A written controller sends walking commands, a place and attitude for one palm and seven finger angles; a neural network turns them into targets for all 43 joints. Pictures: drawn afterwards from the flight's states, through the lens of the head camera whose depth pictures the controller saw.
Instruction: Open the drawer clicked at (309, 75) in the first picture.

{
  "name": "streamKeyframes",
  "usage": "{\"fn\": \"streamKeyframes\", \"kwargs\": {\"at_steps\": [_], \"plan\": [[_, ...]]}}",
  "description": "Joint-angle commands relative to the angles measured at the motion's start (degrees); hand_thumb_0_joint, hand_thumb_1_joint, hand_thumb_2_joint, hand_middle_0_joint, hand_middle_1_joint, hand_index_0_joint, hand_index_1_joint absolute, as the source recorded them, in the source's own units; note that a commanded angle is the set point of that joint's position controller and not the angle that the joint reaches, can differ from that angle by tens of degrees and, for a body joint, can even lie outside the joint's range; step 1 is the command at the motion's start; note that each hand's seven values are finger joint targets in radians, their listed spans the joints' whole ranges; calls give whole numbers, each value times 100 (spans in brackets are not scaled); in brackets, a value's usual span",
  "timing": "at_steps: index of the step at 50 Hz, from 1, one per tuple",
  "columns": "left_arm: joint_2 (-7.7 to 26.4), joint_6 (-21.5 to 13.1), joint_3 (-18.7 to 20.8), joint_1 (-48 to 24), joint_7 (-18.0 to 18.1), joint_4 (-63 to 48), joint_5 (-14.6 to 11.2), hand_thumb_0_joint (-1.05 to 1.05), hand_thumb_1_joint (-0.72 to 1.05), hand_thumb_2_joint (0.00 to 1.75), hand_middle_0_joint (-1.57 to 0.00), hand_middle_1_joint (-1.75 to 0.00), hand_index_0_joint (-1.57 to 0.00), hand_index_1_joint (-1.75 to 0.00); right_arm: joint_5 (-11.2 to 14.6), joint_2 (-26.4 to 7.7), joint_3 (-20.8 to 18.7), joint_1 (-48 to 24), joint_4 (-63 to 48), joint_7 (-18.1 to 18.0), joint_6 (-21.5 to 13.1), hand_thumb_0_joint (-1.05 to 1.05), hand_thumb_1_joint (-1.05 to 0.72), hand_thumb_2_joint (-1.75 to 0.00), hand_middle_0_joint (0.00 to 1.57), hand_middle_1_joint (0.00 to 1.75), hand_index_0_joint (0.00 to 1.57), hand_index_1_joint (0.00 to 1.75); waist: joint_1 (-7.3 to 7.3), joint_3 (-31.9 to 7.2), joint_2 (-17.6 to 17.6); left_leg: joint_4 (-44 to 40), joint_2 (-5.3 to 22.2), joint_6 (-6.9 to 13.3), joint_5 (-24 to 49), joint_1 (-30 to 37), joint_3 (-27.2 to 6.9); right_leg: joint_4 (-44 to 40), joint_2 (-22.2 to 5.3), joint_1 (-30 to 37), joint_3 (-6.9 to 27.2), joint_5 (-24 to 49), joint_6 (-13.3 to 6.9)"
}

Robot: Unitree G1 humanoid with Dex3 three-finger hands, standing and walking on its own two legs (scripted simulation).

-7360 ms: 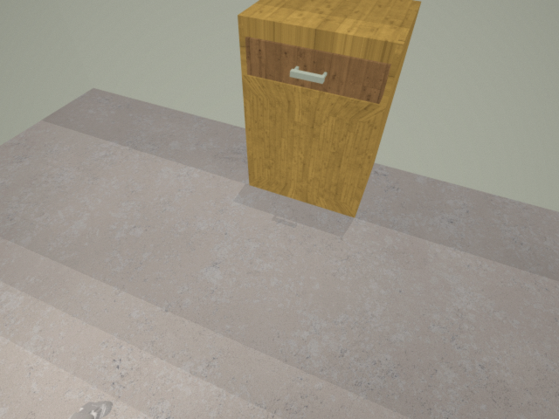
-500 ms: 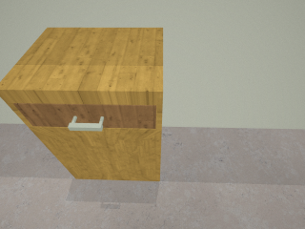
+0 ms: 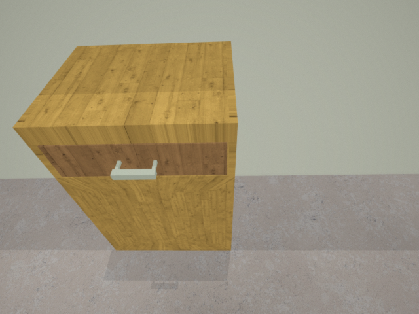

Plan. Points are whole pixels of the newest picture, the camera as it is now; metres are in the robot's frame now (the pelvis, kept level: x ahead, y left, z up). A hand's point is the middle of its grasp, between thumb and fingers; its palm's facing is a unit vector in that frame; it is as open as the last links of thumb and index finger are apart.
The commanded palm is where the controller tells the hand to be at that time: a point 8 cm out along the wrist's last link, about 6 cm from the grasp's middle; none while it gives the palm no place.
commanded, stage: come to a stop and stand still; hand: left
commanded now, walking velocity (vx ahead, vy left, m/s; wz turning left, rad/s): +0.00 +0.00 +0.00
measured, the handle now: (135, 169) +0.49 +0.25 -0.08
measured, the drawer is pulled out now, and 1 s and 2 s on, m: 0.00 0.00 0.00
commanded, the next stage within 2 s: look again from close up in 0.80 s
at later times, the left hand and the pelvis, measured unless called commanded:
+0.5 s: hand out of the picture +0.06 +0.20 -0.17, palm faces +0.00 -0.98 -0.20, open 7.4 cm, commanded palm none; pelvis +0.04 +0.02 +0.00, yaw +0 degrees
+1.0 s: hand out of the picture +0.03 +0.21 -0.17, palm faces +0.01 -0.98 -0.19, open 7.4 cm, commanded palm none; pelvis +0.04 +0.04 +0.01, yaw -1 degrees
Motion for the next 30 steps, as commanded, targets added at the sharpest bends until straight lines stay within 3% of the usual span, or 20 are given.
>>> {"fn": "streamKeyframes", "kwargs": {"at_steps": [1,3,4,5,6,7,9,12,16,21,22,26,30], "plan": [[627,-157,-4,149,28,-44,-77,0,90,90,-20,-30,-20,-30,-46,-284,43,382,59,23,-82,0,-90,-90,20,30,20,30,-209,519,-1249,-194,365,-27,7,497,-464,-2171,-986,-729,1343,375,-348],[537,-171,-28,230,29,72,-98,0,90,90,-20,-30,-20,-30,-24,-250,97,634,309,-10,-137,0,-90,-90,20,30,20,30,-229,340,-489,-600,500,-12,539,893,-577,-1800,-683,-533,894,920,-216],[483,-260,-17,802,303,200,19,0,90,90,-20,-30,-20,-30,-21,-567,19,255,-72,7,-182,0,-90,-90,20,30,20,30,22,640,-715,499,619,-131,285,287,-565,-1781,-799,-400,1291,2602,208],[794,-259,-35,464,268,-97,-10,0,90,90,-20,-30,-20,-30,-12,-293,44,512,-176,32,-121,0,-90,-90,20,30,20,30,-253,369,-459,667,462,-91,-661,73,-509,-1919,-1119,-365,1366,1437,-6],[758,-258,-59,246,225,-216,-47,0,90,90,-20,-30,-20,-30,-27,-281,61,621,-129,50,-95,0,-90,-90,20,30,20,30,-341,393,-88,780,443,-103,-686,104,-472,-1931,-1030,-552,1264,561,-325],[855,-273,-39,263,203,-285,-67,0,90,90,-20,-30,-20,-30,-40,-224,87,750,-110,73,-82,0,-90,-90,20,30,20,30,-320,187,245,623,401,-78,-471,243,-338,-1825,-961,-383,1164,575,-445],[763,-292,-30,395,195,-225,-93,0,90,90,-20,-30,-20,-30,-40,-232,135,899,-115,29,-166,0,-90,-90,20,30,20,30,-280,13,92,229,455,4,59,350,-482,-1404,-800,-54,986,1521,-444],[602,-213,-68,570,172,-55,-114,0,90,90,-20,-30,-20,-30,-18,-327,171,971,50,-46,-259,0,-90,-90,20,30,20,30,-101,-113,403,-95,609,149,1236,412,-732,-838,-429,431,581,2165,-229],[525,-126,-115,686,162,82,-132,0,90,90,-20,-30,-20,-30,-5,-442,187,894,161,-103,-236,0,-90,-90,20,30,20,30,-36,129,-118,-141,651,190,1128,369,-778,-917,-398,381,546,1789,-143],[533,-79,-109,641,164,110,-135,0,90,90,-20,-30,-20,-30,-4,-458,189,920,341,-116,-233,0,-90,-90,20,30,20,30,-38,169,-96,-293,667,215,1313,487,-825,-892,-381,406,490,1630,-83],[508,-74,-115,657,168,140,-130,0,90,90,-20,-30,-20,-30,-11,-427,189,914,387,-119,-246,0,-90,-90,20,30,20,30,-26,152,64,-326,677,230,1547,544,-834,-872,-376,439,477,1661,-62],[541,-55,-96,610,174,147,-128,0,90,90,-20,-30,-20,-30,-2,-466,184,853,466,-136,-243,0,-90,-90,20,30,20,30,-27,178,-157,-391,691,242,1710,658,-856,-895,-401,427,463,1705,-29],[533,-39,-93,617,175,197,-128,0,90,90,-20,-30,-20,-30,-9,-494,180,749,514,-143,-250,0,-90,-90,20,30,20,30,-4,172,-57,-496,699,253,1883,832,-856,-927,-427,397,467,1687,13]]}}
